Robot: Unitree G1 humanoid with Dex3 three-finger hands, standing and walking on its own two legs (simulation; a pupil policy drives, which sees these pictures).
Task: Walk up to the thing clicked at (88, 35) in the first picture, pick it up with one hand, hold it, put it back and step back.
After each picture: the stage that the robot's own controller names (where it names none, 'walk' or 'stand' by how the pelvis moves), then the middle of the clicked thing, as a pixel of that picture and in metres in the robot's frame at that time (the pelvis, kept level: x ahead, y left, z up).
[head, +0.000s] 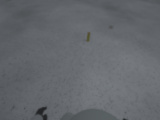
stand; (88, 37) +1.89 +0.01 -0.65
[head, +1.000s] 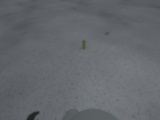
walk; (84, 44) +1.75 +0.22 -0.64
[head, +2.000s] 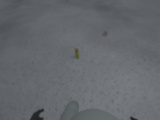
walk; (76, 53) +1.19 +0.31 -0.65
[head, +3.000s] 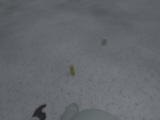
walk; (72, 70) +0.80 +0.32 -0.65
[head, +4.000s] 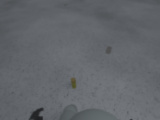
walk; (73, 83) +0.56 +0.22 -0.64
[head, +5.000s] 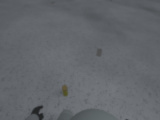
stand; (65, 91) +0.43 +0.24 -0.64
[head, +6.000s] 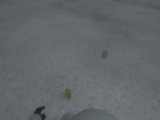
stand; (68, 94) +0.40 +0.21 -0.65
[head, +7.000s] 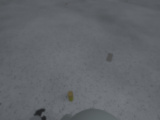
stand; (70, 96) +0.37 +0.17 -0.65
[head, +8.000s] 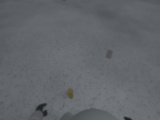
stand; (70, 94) +0.38 +0.18 -0.65
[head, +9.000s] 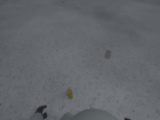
stand; (70, 94) +0.38 +0.20 -0.65
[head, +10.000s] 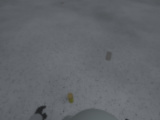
stand; (70, 98) +0.34 +0.18 -0.65
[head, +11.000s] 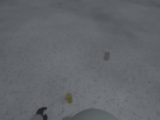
stand; (69, 98) +0.34 +0.19 -0.66
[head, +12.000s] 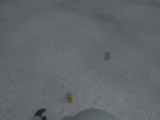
stand; (69, 98) +0.35 +0.20 -0.66
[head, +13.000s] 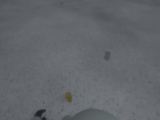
stand; (69, 97) +0.35 +0.20 -0.66
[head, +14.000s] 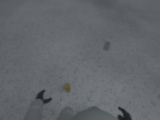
go down; (67, 88) +0.38 +0.19 -0.63
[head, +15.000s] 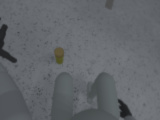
go down; (59, 57) +0.47 +0.18 -0.25
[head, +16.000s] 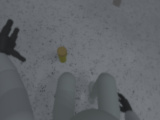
close in; (62, 56) +0.47 +0.16 -0.26
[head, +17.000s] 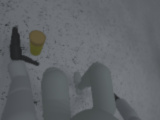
close in; (36, 45) +0.47 +0.20 -0.17
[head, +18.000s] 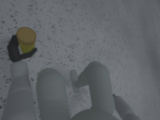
close; (27, 44) +0.47 +0.22 -0.18
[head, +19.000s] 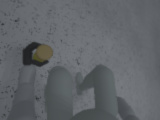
lift; (41, 55) +0.38 +0.22 -0.17
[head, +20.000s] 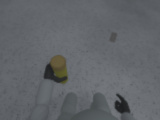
lift; (61, 72) +0.32 +0.17 +0.04
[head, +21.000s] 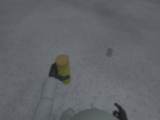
hold; (64, 71) +0.33 +0.16 +0.05
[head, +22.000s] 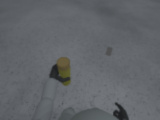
hold; (65, 73) +0.32 +0.16 +0.03
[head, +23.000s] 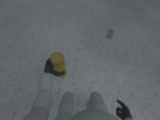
crouch; (60, 67) +0.37 +0.17 -0.02
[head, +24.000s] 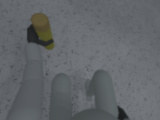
lower; (45, 36) +0.53 +0.20 -0.03
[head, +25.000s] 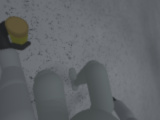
lower; (19, 37) +0.50 +0.24 -0.17
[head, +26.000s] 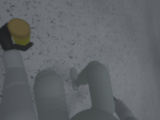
lower; (21, 38) +0.48 +0.23 -0.19
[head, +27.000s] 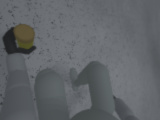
lower; (25, 42) +0.47 +0.22 -0.19
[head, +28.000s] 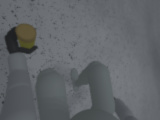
lower; (27, 42) +0.47 +0.22 -0.19
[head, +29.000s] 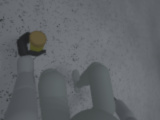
draw back; (36, 46) +0.46 +0.19 -0.19
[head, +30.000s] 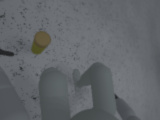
rise; (39, 45) +0.45 +0.19 -0.19
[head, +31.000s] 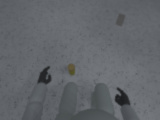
walk; (71, 70) +0.43 +0.13 -0.41
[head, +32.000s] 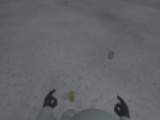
stand; (72, 96) +0.37 +0.14 -0.60
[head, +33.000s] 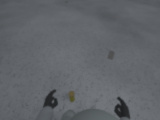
stand; (71, 96) +0.36 +0.14 -0.60
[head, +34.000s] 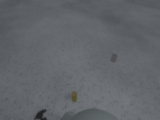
stand; (74, 97) +0.38 +0.13 -0.64
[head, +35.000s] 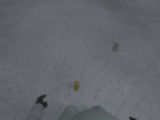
walk; (76, 86) +0.42 +0.10 -0.63
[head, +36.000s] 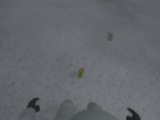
walk; (80, 73) +0.58 +0.04 -0.63
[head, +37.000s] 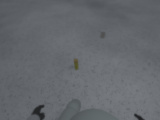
walk; (76, 64) +0.84 +0.24 -0.63
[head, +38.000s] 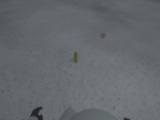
stand; (75, 57) +1.06 +0.24 -0.64
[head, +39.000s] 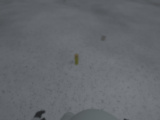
stand; (76, 59) +1.06 +0.21 -0.66
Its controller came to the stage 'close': yes
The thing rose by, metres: 0.68
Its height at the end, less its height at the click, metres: +0.00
